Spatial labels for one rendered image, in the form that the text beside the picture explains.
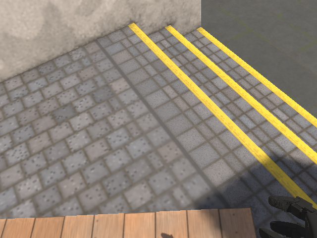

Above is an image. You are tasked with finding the robot right hand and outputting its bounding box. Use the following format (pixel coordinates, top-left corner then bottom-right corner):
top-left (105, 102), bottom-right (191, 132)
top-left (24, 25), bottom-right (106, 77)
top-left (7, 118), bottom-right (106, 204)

top-left (259, 195), bottom-right (317, 238)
